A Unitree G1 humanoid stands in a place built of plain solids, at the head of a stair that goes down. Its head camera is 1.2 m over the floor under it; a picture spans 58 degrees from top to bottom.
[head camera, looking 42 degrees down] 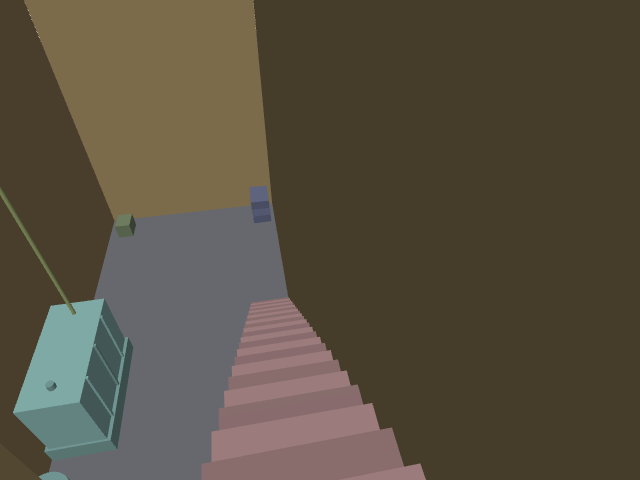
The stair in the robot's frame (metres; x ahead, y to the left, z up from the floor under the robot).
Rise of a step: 0.21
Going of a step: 0.21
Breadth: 0.70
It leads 11 degrees to the left of straight ahead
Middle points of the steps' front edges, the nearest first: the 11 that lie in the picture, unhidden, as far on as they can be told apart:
0.67 0.07 -0.41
0.88 0.11 -0.62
1.09 0.15 -0.83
1.29 0.19 -1.03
1.50 0.23 -1.24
1.71 0.27 -1.45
1.91 0.31 -1.66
2.12 0.34 -1.87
2.33 0.38 -2.08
2.53 0.42 -2.29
2.74 0.46 -2.49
